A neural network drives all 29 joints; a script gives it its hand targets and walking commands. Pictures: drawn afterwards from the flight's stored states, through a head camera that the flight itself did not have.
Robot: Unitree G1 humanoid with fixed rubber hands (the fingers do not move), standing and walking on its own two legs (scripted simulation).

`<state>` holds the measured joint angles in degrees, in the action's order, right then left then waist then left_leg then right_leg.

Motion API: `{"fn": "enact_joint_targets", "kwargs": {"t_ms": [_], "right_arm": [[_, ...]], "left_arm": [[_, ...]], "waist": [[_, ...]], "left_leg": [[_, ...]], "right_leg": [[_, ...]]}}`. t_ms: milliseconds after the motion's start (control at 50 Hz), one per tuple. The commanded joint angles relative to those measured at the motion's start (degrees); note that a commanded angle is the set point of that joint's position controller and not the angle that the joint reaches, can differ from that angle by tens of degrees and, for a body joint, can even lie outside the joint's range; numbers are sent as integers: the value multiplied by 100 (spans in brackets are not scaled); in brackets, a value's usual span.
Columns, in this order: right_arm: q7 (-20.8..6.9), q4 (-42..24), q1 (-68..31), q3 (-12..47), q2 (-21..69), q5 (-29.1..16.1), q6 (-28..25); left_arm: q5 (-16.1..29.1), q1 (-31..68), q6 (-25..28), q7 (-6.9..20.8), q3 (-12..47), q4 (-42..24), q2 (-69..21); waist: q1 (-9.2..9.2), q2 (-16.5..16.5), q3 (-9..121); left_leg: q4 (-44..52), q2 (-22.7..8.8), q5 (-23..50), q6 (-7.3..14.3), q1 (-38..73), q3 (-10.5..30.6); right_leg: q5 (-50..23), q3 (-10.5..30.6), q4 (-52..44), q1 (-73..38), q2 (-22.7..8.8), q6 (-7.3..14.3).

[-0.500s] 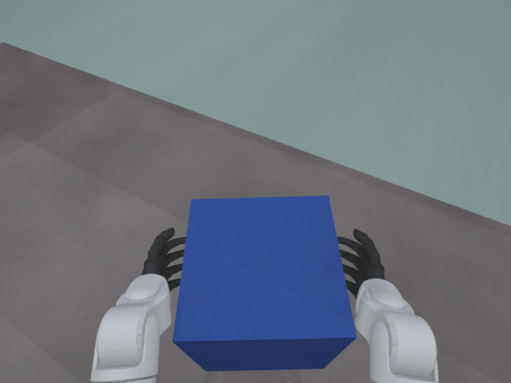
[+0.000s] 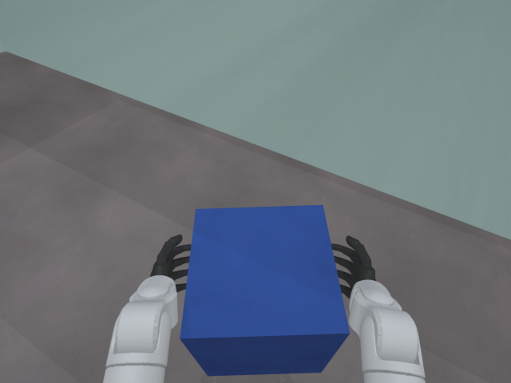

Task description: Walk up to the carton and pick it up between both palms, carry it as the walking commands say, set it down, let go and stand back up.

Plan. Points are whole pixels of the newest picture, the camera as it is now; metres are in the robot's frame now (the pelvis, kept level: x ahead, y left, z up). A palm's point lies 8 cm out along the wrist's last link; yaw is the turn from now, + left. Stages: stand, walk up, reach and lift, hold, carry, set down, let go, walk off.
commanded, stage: carry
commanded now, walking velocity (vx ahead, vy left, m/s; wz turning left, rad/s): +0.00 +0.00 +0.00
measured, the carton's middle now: (262, 295) +0.28 -0.01 -0.04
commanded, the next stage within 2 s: hold in 0.98 s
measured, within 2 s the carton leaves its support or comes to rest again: neither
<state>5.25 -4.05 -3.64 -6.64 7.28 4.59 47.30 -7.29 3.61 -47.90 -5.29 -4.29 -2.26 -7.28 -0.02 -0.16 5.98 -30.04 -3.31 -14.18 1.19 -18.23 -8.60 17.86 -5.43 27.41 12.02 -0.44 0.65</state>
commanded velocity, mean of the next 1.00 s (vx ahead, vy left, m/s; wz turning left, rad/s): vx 0.00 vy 0.00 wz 0.00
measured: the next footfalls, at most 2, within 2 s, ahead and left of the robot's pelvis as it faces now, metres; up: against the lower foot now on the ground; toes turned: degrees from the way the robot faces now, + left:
none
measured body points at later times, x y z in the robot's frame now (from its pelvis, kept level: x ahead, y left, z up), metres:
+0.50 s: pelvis +0.00 +0.00 +0.00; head -0.02 +0.00 +0.45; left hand +0.28 +0.15 +0.04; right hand +0.28 -0.15 +0.05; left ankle +0.02 +0.10 -0.74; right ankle -0.04 -0.11 -0.74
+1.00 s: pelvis +0.00 +0.00 +0.00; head -0.01 +0.01 +0.45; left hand +0.28 +0.15 +0.04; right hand +0.28 -0.15 +0.05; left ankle +0.02 +0.10 -0.74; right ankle -0.04 -0.11 -0.74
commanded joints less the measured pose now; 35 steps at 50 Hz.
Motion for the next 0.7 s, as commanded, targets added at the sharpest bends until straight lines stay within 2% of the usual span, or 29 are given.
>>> {"fn": "enact_joint_targets", "kwargs": {"t_ms": [0, 20, 40, 80, 100, 120, 180, 200, 220, 260, 280, 320, 340, 360, 400, 420, 440, 460, 480, 500, 520, 540, 560, 580, 600, 620, 640, 660, 680], "right_arm": [[-876, -841, -3005, 3177, 4534, -1072, -358], [-927, 960, -2526, 2609, 4086, -452, -412], [-903, -302, -2798, 3036, 4273, -837, -521], [-833, -985, -3215, 3228, 4318, -1138, -519], [-888, -11, -2924, 2943, 4250, -769, -499], [-832, -1037, -2784, 3369, 4651, -1187, -405], [-855, 67, -2664, 2856, 4206, -697, -359], [-777, -945, -2963, 3246, 4408, -1119, -317], [-833, 163, -2577, 2780, 4023, -617, -346], [-871, -284, -2865, 3062, 4427, -923, -339], [-903, 129, -2678, 2846, 4257, -743, -395], [-873, -550, -2758, 3182, 4603, -997, -361], [-951, 616, -2604, 2632, 4042, -478, -495], [-850, -1395, -3022, 3589, 4838, -1364, -401], [-854, -554, -2775, 3254, 4625, -983, -305], [-805, -1599, -2953, 3620, 4808, -1383, -266], [-818, -525, -2531, 3092, 4392, -902, -193], [-803, -734, -2564, 3191, 4578, -989, -151], [-936, 928, -2365, 2603, 4012, -330, -204], [-936, -367, -2432, 3123, 4553, -813, -235], [-901, -1325, -2734, 3602, 4929, -1259, -133], [-982, 311, -2679, 2909, 4366, -628, -184], [-943, -620, -2677, 3376, 4833, -984, -120], [-870, -1555, -3048, 3661, 5023, -1332, -78], [-850, -1166, -2752, 3457, 4935, -1192, 36], [-901, -116, -2541, 3072, 4514, -726, 24], [-947, 295, -2452, 2910, 4502, -661, -38], [-979, 285, -2694, 2902, 4402, -662, -172], [-1020, -685, -2990, 3429, 4906, -1025, -191]], "left_arm": [[1305, 3341, 461, 810, 3168, -1261, -4466], [621, 2793, 513, 884, 2467, 542, -3873], [1061, 2951, 619, 890, 2893, -537, -4216], [1223, 2938, 587, 805, 2904, -862, -4356], [895, 2916, 584, 837, 2781, -144, -4236], [1396, 3086, 528, 782, 3289, -1422, -4603], [956, 2923, 441, 804, 2786, -178, -4168], [1220, 2776, 387, 749, 2907, -856, -4396], [825, 2489, 400, 806, 2592, 224, -4105], [1097, 3149, 449, 809, 2916, -630, -4298], [938, 3097, 534, 816, 2741, -373, -4093], [1342, 3323, 511, 814, 3161, -1090, -4520], [751, 2910, 606, 894, 2584, 329, -4042], [1600, 3123, 512, 798, 3466, -1682, -4907], [1181, 2724, 351, 816, 3128, -546, -4679], [1545, 2851, 344, 770, 3375, -1588, -4803], [1166, 2582, 264, 787, 2997, -564, -4447], [1306, 2779, 218, 798, 3149, -942, -4551], [619, 2584, 308, 879, 2504, 685, -3961], [1171, 2867, 345, 869, 3227, -784, -4556], [1518, 2942, 230, 834, 3531, -1617, -4910], [834, 2803, 256, 917, 2826, 75, -4305], [1299, 3075, 238, 903, 3318, -985, -4758], [1623, 3174, 155, 856, 3609, -1672, -5029], [1502, 2981, 47, 828, 3461, -1369, -4930], [1028, 2673, 33, 885, 3018, -173, -4566], [979, 2820, 147, 899, 2893, -122, -4382], [943, 2907, 274, 932, 2791, 18, -4316], [1288, 3098, 282, 960, 3333, -868, -4927]], "waist": [[-32, 309, 1033], [-31, 154, 1269], [-19, 44, 1087], [-51, -163, 1183], [-34, 132, 1198], [-22, 259, 1167], [-51, 50, 1059], [-55, -135, 977], [-61, 113, 1031], [-12, 265, 742], [-23, 31, 992], [-18, 14, 1079], [-38, 167, 1248], [-37, 126, 1251], [-46, 32, 1311], [-30, -186, 1244], [-33, 20, 1217], [-21, 161, 1239], [-19, 86, 1042], [-24, 200, 1016], [-33, 115, 991], [-41, 172, 997], [-10, -149, 962], [-20, -93, 862], [-25, 79, 1056], [-21, 49, 1048], [-8, 116, 1130], [-15, -110, 1163], [-17, 5, 977]], "left_leg": [[406, -721, 2021, 17, 886, 650], [347, -727, 1888, 46, 972, 588], [299, -738, 2056, -11, 825, 568], [232, -725, 2186, -7, 914, 606], [287, -720, 2194, 67, 943, 617], [317, -706, 1968, 21, 900, 588], [388, -760, 2160, 46, 795, 776], [443, -746, 1913, 46, 728, 765], [367, -741, 1930, 6, 689, 646], [550, -724, 1474, 56, 601, 728], [480, -752, 1448, 46, 715, 782], [469, -714, 1895, 25, 751, 718], [433, -747, 2124, 18, 953, 693], [335, -791, 2427, 44, 1009, 688], [290, -773, 2416, 35, 911, 641], [379, -758, 2087, -5, 841, 656], [309, -739, 2162, 8, 946, 665], [381, -734, 1925, 20, 890, 640], [406, -747, 2087, -16, 995, 601], [466, -755, 1995, 0, 908, 664], [450, -776, 2131, -10, 876, 694], [487, -769, 1819, 13, 862, 698], [472, -758, 1516, -16, 754, 675], [580, -752, 1286, -28, 827, 672], [562, -777, 1393, 5, 776, 743], [489, -736, 1441, -41, 827, 657], [452, -736, 1933, -53, 933, 667], [429, -745, 1806, -52, 873, 647], [467, -724, 1932, -72, 797, 661]], "right_leg": [[-1274, 371, -96, 93, -735, -51], [-1254, 354, -128, -17, -705, -39], [-1648, 377, -92, -13, -730, -43], [-1670, 349, -99, -36, -715, -18], [-1586, 350, -8, 41, -717, -5], [-1410, 383, -86, 98, -745, 13], [-1340, 378, -92, 16, -675, 57], [-1100, 359, -172, 59, -665, 25], [-1315, 354, -150, 8, -686, 66], [-812, 388, -250, 231, -687, 20], [-816, 393, -281, 193, -671, 38], [-1367, 428, -96, 71, -710, 73], [-1379, 397, -34, 52, -672, 43], [-1518, 415, -31, 85, -650, 39], [-1731, 359, -17, -165, -650, 58], [-1505, 352, -55, -133, -640, 38], [-1706, 429, -125, -48, -678, 39], [-1448, 426, -196, -78, -683, 56], [-1525, 350, -67, 78, -664, 44], [-1158, 361, -86, 148, -661, 51], [-1204, 372, -108, 164, -633, 38], [-955, 372, -178, 208, -616, 19], [-969, 464, -287, 216, -651, 33], [-777, 452, -289, 249, -651, 63], [-930, 460, -267, 70, -673, 75], [-1180, 508, -275, 111, -710, 80], [-1459, 474, -109, 72, -694, 82], [-1408, 456, -164, 2, -673, 54], [-1454, 406, -119, -30, -647, 43]]}}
